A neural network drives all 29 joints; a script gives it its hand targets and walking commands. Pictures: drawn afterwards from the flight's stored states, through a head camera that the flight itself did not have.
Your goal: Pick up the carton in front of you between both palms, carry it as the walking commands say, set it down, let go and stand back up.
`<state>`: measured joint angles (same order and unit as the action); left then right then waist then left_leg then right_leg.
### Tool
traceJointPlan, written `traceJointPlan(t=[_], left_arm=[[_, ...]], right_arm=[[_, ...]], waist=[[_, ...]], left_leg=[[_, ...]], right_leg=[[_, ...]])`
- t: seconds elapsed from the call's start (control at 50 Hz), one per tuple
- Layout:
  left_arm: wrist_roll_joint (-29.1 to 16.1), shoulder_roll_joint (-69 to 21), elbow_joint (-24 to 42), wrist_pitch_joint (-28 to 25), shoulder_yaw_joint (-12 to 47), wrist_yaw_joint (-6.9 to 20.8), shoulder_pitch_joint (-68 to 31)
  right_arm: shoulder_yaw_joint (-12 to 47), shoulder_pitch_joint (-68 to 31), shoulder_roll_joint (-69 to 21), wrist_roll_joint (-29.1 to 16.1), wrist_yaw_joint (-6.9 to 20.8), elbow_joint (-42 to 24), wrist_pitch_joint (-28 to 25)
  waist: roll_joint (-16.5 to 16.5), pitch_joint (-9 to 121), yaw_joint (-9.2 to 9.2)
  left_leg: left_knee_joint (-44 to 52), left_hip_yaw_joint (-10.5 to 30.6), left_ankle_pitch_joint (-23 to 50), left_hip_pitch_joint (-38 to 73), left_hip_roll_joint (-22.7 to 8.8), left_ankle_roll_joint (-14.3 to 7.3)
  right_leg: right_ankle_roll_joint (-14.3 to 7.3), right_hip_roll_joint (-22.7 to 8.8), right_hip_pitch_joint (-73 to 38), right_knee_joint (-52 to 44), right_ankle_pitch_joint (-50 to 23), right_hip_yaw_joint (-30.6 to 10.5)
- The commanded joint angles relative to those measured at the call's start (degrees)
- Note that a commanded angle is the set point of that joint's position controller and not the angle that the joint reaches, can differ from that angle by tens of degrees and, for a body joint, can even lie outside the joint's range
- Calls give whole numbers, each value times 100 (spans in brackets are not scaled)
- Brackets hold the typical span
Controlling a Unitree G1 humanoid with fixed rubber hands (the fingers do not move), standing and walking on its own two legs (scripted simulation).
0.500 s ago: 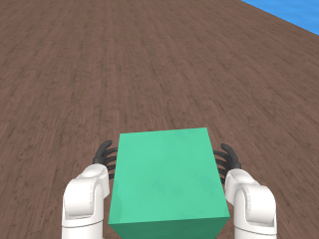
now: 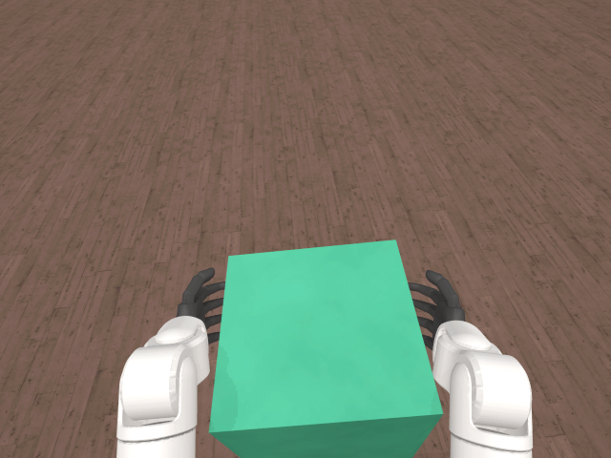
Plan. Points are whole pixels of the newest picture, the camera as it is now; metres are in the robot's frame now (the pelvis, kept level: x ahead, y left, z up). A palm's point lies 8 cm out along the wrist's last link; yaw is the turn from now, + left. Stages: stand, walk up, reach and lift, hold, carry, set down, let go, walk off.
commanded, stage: carry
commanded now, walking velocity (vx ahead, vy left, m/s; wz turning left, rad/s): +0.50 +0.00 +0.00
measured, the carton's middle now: (323, 364) +0.24 -0.01 +0.00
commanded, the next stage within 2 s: none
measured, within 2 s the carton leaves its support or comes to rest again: neither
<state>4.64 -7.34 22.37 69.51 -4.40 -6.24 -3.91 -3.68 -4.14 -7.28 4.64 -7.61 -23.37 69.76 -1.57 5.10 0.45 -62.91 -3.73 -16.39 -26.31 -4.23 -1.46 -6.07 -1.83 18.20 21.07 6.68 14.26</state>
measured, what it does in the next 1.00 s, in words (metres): walks ahead: left foot, then right foot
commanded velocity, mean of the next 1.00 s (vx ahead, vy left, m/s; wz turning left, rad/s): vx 0.42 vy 0.00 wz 0.00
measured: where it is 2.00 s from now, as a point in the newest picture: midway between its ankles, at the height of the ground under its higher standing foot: (319, 300)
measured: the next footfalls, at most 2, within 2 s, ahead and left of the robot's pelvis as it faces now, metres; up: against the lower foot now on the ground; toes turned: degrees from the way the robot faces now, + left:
left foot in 0.44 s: +0.50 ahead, +0.08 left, +0.00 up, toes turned +10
right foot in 1.00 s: +0.86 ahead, -0.09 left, +0.00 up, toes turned -9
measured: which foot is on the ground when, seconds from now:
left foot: up 0.00-0.42, down 0.44-1.00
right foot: down 0.00-0.46, up 0.48-0.98, down 1.00-1.00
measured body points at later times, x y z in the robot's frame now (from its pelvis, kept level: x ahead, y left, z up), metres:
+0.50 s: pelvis +0.33 +0.02 -0.02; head +0.30 +0.02 +0.43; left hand +0.59 +0.16 +0.05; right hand +0.58 -0.15 +0.05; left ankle +0.46 +0.07 -0.74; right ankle +0.10 -0.06 -0.67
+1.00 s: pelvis +0.66 -0.02 -0.02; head +0.64 -0.01 +0.43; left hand +0.92 +0.13 +0.08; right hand +0.91 -0.17 +0.08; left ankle +0.46 +0.07 -0.74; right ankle +0.82 -0.09 -0.74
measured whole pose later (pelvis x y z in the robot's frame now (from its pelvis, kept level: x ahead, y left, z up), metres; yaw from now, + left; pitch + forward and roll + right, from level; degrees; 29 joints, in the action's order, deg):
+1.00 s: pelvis +0.66 -0.02 -0.02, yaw +0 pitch +1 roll +0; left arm 5.1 -7.3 28.6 72.4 -3.2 -7.2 -5.3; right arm -4.3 -4.0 -7.3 3.3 -7.1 -27.8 69.5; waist 0.0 4.3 -0.6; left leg -21.1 -10.2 -26.0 7.0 -1.2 0.2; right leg -1.3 -1.4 27.7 24.5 -5.1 14.0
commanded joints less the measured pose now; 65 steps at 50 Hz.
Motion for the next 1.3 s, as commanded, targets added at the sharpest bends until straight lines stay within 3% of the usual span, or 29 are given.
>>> traceJointPlan(t=[0.0,0.1,0.12,0.16,0.2,0.22,0.34,0.4,0.42,0.44,0.46,0.5,0.54,0.6,0.74,0.8,0.88,0.92,0.94,0.98,1.0,1.02,1.04,1.08,1.14,1.22,1.24,1.26,1.28], left_arm=[[-2149,-5402,996,-226,3992,1157,-2361],[-2228,-4903,1181,-138,4068,1170,-2179],[-2152,-4704,1128,-107,3940,1161,-2164],[-2077,-4422,1106,-11,3834,1108,-2111],[-2156,-4390,1148,56,3876,1086,-2259],[-2067,-4349,976,92,3744,1064,-2218],[-1822,-4367,657,154,3540,978,-2023],[-1905,-4516,496,107,3661,1029,-2142],[-1774,-4375,749,78,3779,1029,-2238],[-1992,-4704,850,102,3946,1056,-2464],[-2092,-4769,707,70,3951,1081,-2472],[-1939,-5043,585,-76,4038,1099,-2526],[-2057,-5409,758,-235,4189,1134,-2794],[-2047,-5394,793,-334,4360,1049,-2441],[-2066,-4971,1306,-169,4368,896,-2450],[-2033,-4840,1179,-36,4210,814,-2328],[-1900,-4489,1045,151,4032,833,-2297],[-1793,-4423,948,213,3975,843,-2300],[-1855,-4508,897,216,3918,835,-2373],[-1873,-4746,1047,147,3900,908,-2305],[-1911,-4587,1134,143,3778,981,-2312],[-1991,-4714,848,124,3937,984,-2350],[-1945,-4957,505,53,3914,1017,-1845],[-2036,-5383,605,-91,3910,1096,-2104],[-2198,-5733,857,-362,4164,1184,-2368],[-2121,-5558,886,-450,4002,1294,-1836],[-2086,-5463,781,-457,3990,1302,-1740],[-2061,-5313,1070,-482,3958,1282,-2084],[-1970,-5258,1048,-464,3980,1268,-1913]], right_arm=[[4156,-2364,-5766,-2036,1100,-650,-288],[4008,-2220,-5266,-1908,969,-896,-228],[4055,-2100,-5198,-1801,959,-839,-144],[4027,-2061,-4930,-1823,912,-785,-19],[3859,-2067,-4797,-1868,909,-699,52],[3847,-2103,-4685,-1825,901,-736,88],[3978,-2141,-4794,-1916,926,-521,180],[3758,-2210,-4856,-1826,1007,-334,99],[3705,-2148,-4859,-1840,1058,-393,88],[3708,-2183,-4852,-1814,1107,-475,-2],[3606,-2195,-4970,-1848,1114,-345,-52],[3791,-2172,-5411,-1884,1219,-92,-164],[3858,-2360,-5644,-2036,1294,-352,-329],[3805,-2133,-5477,-2061,1316,-437,-384],[3740,-2083,-4839,-2020,1253,-844,-183],[3620,-2161,-4567,-2032,1189,-895,-60],[3526,-1871,-4469,-1875,1114,-540,83],[3587,-1920,-4495,-1865,1136,-515,115],[3612,-1982,-4533,-1954,1138,-554,124],[3660,-2261,-4751,-2054,1183,-707,71],[3769,-2175,-4835,-1952,1173,-629,76],[3802,-1957,-4917,-1964,1192,-488,47],[3869,-1877,-4825,-1950,1209,-541,34],[3980,-2124,-5450,-1975,1249,-567,-137],[4147,-2067,-5875,-1983,1209,-593,-396],[4145,-1758,-5784,-1810,1132,-578,-523],[4198,-1716,-5733,-1798,1124,-647,-503],[4227,-1902,-5753,-1900,1123,-628,-542],[4310,-2028,-5698,-1918,1141,-906,-534]], waist=[[753,1520,-15],[557,1168,-9],[1092,1104,7],[742,686,10],[412,597,-36],[772,491,-50],[968,231,30],[1451,1024,-110],[869,1390,-205],[-818,2067,-94],[-1047,1819,-81],[-226,1554,-38],[-509,1242,-15],[-445,1063,-21],[-384,615,-109],[-397,498,-103],[-658,333,-128],[-1032,281,-86],[-710,340,-130],[-553,1157,143],[520,1916,38],[1408,2291,101],[1203,2508,104],[704,2072,49],[603,1918,-60],[1042,1964,-6],[947,2019,-36],[919,1620,6],[804,1691,-13]], left_leg=[[350,68,459,-964,-152,66],[680,-165,1063,-1959,-313,201],[912,-208,1149,-2015,-293,247],[1295,-231,1342,-2378,-327,290],[1571,-304,1615,-2114,-391,309],[2017,-373,1734,-1832,-329,248],[3582,-1191,2020,-224,376,-207],[4053,-1505,1425,1669,740,-240],[3935,-810,1092,3145,64,-225],[4464,2386,22,4429,-1888,-1057],[5295,3415,-92,4140,-2139,-1199],[5308,2123,288,3144,-1786,-835],[5363,744,435,2547,-1194,-411],[5632,504,-60,2179,-1051,-135],[5777,181,717,3035,-966,-226],[5381,-193,3006,3324,-876,-146],[4999,-570,4307,3381,-706,-419],[4543,-572,5465,3312,-949,-278],[3866,-727,6357,3676,-792,-122],[2090,-1047,4713,2866,-497,207],[1444,-704,995,1346,-327,311],[-23,-309,-1751,32,436,432],[-972,204,-1494,-192,529,373],[-207,388,-1298,-37,21,164],[1268,425,-701,477,-255,114],[2177,-140,-218,773,41,193],[2449,-137,-293,885,59,205],[2204,-219,-8,506,123,232],[2436,-126,-115,705,1,219]], right_leg=[[100,-1474,-2080,-1154,-138,-1648],[193,-1583,-2531,-1278,-797,-1507],[125,-1216,-2551,-1298,-680,-1337],[125,-1407,-2786,-1450,-454,-1539],[91,-1317,-2623,-1442,-907,-1163],[-62,-1257,-2411,-1395,-1129,-855],[106,-962,-2647,-890,-4277,-439],[369,-852,-2557,1435,-5193,38],[483,-901,-1361,2414,-3708,-252],[757,-69,516,4352,-497,-314],[685,337,1240,5364,1650,-1123],[361,-341,1232,5408,1376,-1529],[467,-658,1222,4583,811,-1356],[660,-582,1369,4044,340,-1125],[935,-666,2778,3053,-652,-828],[891,-536,2626,2354,-691,-548],[599,-59,1883,1253,-877,-216],[456,23,1126,988,-786,-155],[484,464,1007,620,-771,416],[471,-3,-1239,-747,-2454,-189],[446,-1161,-3199,561,-4048,-1094],[-502,-2388,-4261,507,-5041,-2990],[-1018,-2322,-3896,16,-4815,-3386],[-771,-1999,-2661,-537,-3292,-2463],[-204,-1551,-1954,-457,-3372,-1275],[103,-1374,-1781,-424,-3305,-800],[34,-1251,-1765,-508,-2310,-1018],[525,-1283,-1769,-491,-2373,-1041],[263,-1341,-1573,-658,-1333,-917]])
